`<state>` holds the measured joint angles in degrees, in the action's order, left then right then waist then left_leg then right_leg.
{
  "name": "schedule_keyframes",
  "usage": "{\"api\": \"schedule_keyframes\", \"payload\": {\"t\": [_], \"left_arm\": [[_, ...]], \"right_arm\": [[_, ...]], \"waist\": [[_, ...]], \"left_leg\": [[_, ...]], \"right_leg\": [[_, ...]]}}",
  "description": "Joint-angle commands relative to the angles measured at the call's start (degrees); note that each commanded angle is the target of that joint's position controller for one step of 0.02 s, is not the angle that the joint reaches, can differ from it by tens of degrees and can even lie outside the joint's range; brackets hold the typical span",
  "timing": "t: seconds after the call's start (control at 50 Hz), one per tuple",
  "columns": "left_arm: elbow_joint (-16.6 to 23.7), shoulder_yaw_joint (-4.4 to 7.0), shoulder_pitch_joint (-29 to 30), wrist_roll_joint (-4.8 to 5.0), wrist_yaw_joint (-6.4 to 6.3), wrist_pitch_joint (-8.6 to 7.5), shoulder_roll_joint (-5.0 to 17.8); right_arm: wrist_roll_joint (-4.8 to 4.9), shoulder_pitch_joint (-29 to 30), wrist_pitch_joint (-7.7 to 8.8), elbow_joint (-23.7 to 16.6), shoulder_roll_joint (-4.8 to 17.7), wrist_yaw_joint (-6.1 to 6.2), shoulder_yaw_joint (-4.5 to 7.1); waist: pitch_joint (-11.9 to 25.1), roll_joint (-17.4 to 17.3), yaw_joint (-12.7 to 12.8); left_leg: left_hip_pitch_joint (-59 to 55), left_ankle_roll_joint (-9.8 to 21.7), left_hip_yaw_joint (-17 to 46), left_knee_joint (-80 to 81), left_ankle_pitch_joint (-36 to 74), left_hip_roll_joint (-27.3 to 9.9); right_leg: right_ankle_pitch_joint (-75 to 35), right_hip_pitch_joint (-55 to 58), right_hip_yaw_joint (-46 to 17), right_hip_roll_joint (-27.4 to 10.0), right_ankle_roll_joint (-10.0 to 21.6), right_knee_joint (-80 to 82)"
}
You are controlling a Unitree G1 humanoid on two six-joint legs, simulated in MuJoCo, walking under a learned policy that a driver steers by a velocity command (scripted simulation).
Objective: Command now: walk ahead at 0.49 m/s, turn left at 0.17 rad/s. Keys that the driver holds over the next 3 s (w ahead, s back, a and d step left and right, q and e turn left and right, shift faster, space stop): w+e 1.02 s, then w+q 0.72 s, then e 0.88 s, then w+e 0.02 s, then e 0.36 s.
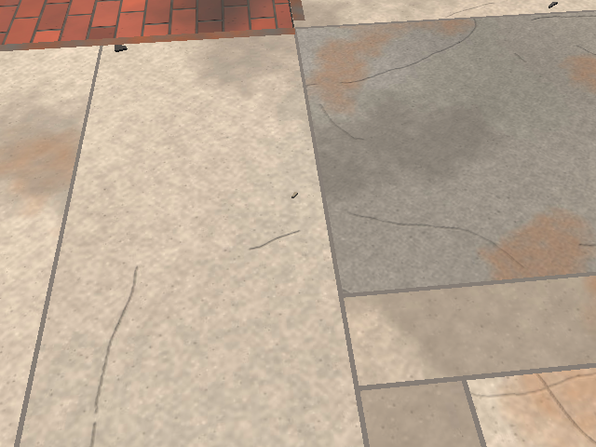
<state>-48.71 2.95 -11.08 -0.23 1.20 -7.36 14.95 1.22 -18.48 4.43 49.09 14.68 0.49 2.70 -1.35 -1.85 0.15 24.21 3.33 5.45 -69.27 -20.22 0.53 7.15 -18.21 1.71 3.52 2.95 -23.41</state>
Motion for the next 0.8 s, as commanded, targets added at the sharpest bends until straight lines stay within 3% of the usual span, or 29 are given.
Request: {"api": "schedule_keyframes", "payload": {"t": [0.02, 0.1, 0.16, 0.22, 0.26, 0.3, 0.32, 0.34, 0.36, 0.38, 0.4, 0.42, 0.44, 0.48, 0.52, 0.58, 0.66, 0.74, 0.76, 0.8], "left_arm": [[1.5, 0.46, -1.7, -0.04, 0.35, -0.57, 3.9], [0.3, 1.30, -5.2, 1.03, -0.35, 0.05, 7.6], [-0.3, 1.59, -7.8, 1.63, -0.85, 0.84, 9.2], [-1.4, 1.49, -11.5, 2.19, -1.00, 1.55, 9.3], [-1.4, 1.59, -11.6, 2.26, -1.29, 2.11, 9.6], [-0.9, 1.37, -11.0, 1.88, -1.59, 2.69, 8.9], [0.1, 0.51, -10.0, 1.31, -1.50, 2.60, 6.4], [2.1, -0.92, -10.3, -0.47, -1.58, 2.29, 1.5], [3.7, -1.32, -17.2, 2.28, -1.54, 1.36, 0.1], [2.3, 0.20, -15.2, 3.34, -1.89, 1.48, 6.5], [2.9, 0.88, -10.9, 3.16, -1.85, 1.89, 8.0], [2.8, 0.93, -9.7, 2.67, -1.94, 2.50, 6.7], [3.3, 1.21, -8.5, 2.02, -1.86, 3.04, 6.0], [4.2, 1.11, -8.1, 1.99, -1.18, 4.10, 3.8], [5.6, 1.10, -6.6, 1.83, -0.88, 4.68, 3.0], [8.0, 0.94, -2.4, 1.63, -0.44, 4.90, 2.5], [11.1, 0.35, 5.5, 1.34, 1.13, 4.62, 1.9], [14.8, 0.27, 11.6, 1.61, 2.42, 4.70, 2.4], [15.6, 0.43, 12.1, 1.63, 2.70, 4.74, 2.8], [16.2, 1.32, 10.0, 1.49, 2.88, 5.01, 4.4]], "right_arm": [[-0.51, -1.0, 0.68, -4.3, 2.6, -0.06, 0.71], [-1.76, 7.1, 1.27, -7.9, 1.3, 0.08, -0.38], [-1.17, 13.4, 1.88, -9.2, 1.6, -0.46, -0.74], [-0.34, 17.8, 2.37, -10.8, 3.3, -0.98, -0.47], [-0.15, 18.0, 2.88, -11.4, 5.2, -1.22, 0.23], [-0.31, 11.6, 3.18, -9.7, 7.4, -0.90, 1.52], [-0.99, 3.8, 3.39, -8.3, 10.2, -0.39, 2.67], [-1.32, -5.9, 2.86, -7.2, 14.9, 0.00, 3.80], [-2.10, -7.3, 2.21, -6.1, 16.5, -0.56, 4.19], [-1.66, -3.8, 2.51, -7.3, 10.2, -0.89, 2.83], [-1.22, -0.6, 2.66, -7.8, 6.8, -1.01, 1.87], [-1.36, 3.3, 2.69, -8.0, 5.4, -1.29, 1.33], [-1.44, 5.6, 2.62, -7.7, 4.2, -1.40, 1.11], [-1.85, 6.3, 2.98, -6.7, 4.4, -1.30, 1.42], [-1.87, 5.2, 3.32, -5.6, 5.6, -1.01, 2.03], [-1.89, 3.8, 2.99, -4.1, 7.1, -0.35, 2.63], [-1.45, 2.6, 2.28, -3.1, 9.2, 0.19, 3.09], [-0.45, -0.5, 1.02, -1.5, 10.9, 0.29, 3.60], [-0.24, -0.6, 0.62, -1.3, 11.4, 0.30, 3.74], [0.05, 0.1, -0.10, -1.6, 13.2, 0.56, 4.19]], "waist": [[2.5, 5.0, -1.0], [0.1, 4.4, 0.3], [-0.3, 5.2, 2.1], [-0.2, 6.4, 3.3], [0.3, 7.1, 2.1], [2.7, 7.1, -1.7], [7.6, 5.0, -5.5], [15.7, -6.3, -8.3], [19.5, -22.7, -4.5], [13.1, -11.5, -4.9], [7.8, -6.6, -4.6], [5.5, -2.9, -2.7], [3.1, -3.4, -1.5], [1.8, -4.7, -0.2], [1.3, -2.7, 0.1], [0.1, -1.3, -0.6], [-2.0, -0.9, -3.1], [-4.0, -1.0, -4.5], [-3.9, -1.3, -4.3], [-1.0, -3.4, -1.9]], "left_leg": [[10.3, -0.1, 0.6, 2.7, 3.3, -6.8], [11.4, -2.3, -2.1, 18.9, 10.5, -7.2], [5.8, -3.8, -3.7, 31.1, 19.4, -4.2], [2.6, -4.2, -3.2, 36.8, 21.1, -2.5], [-0.8, -3.4, -2.4, 40.6, 18.9, -2.2], [-10.9, -1.7, -3.4, 43.7, 15.3, -1.8], [-22.4, 0.8, 0.8, 43.7, 14.0, -6.7], [-36.5, 3.8, 13.0, 43.6, 14.5, -18.8], [-44.5, 11.8, 36.9, 51.4, 1.6, -27.5], [-38.5, 10.4, 34.1, 53.0, -3.0, -25.0], [-32.2, 8.0, 23.6, 53.1, 0.7, -22.3], [-26.4, 6.9, 16.9, 54.7, 6.8, -19.3], [-22.7, 6.4, 11.9, 56.4, 10.7, -17.2], [-18.4, 6.2, 5.0, 59.0, 17.7, -15.3], [-18.4, 7.2, 0.8, 59.9, 23.9, -15.6], [-19.8, 7.5, -4.1, 60.9, 26.6, -16.1], [-20.8, 6.2, -10.5, 61.2, 25.2, -15.6], [-26.6, 4.8, -13.4, 58.8, 26.6, -17.5], [-28.0, 4.3, -14.3, 57.2, 29.9, -17.9], [-29.1, 3.1, -16.4, 50.1, 48.2, -17.7]], "right_leg": [[-2.0, 8.6, -18.8, -15.6, 11.4, 14.7], [-5.6, 5.7, -14.6, -14.4, 12.3, 16.9], [-6.3, 3.8, -11.5, -12.1, 10.1, 15.4], [-3.2, 6.1, -14.1, -13.6, 9.0, 12.7], [0.3, 8.1, -17.0, -14.8, 7.6, 9.8], [-0.8, 6.9, -17.0, -12.7, 5.5, 3.0], [-0.7, 1.9, -14.4, -9.0, 3.5, -8.5], [15.5, -8.5, -8.0, -3.6, 0.9, -27.9], [27.5, -24.9, -7.1, -0.4, 0.0, -42.6], [23.0, -28.6, -10.8, -4.2, -0.2, -49.4], [17.3, -28.8, -10.2, -6.0, 0.0, -49.7], [12.9, -25.9, -9.5, -8.0, -0.7, -48.1], [10.2, -24.9, -9.3, -9.3, -1.1, -45.4], [6.8, -21.7, -8.0, -10.5, -1.6, -44.1], [4.0, -23.3, -8.1, -10.7, -2.1, -42.5], [-1.8, -25.8, -8.2, -10.5, -2.7, -34.6], [-9.8, -23.4, -4.0, -9.9, -1.8, -22.4], [-5.6, -23.7, -0.9, -9.1, 0.3, -16.4], [-3.0, -22.8, 0.3, -8.4, 1.1, -15.4], [2.9, -15.7, 3.8, -4.8, 3.4, -14.6]]}}
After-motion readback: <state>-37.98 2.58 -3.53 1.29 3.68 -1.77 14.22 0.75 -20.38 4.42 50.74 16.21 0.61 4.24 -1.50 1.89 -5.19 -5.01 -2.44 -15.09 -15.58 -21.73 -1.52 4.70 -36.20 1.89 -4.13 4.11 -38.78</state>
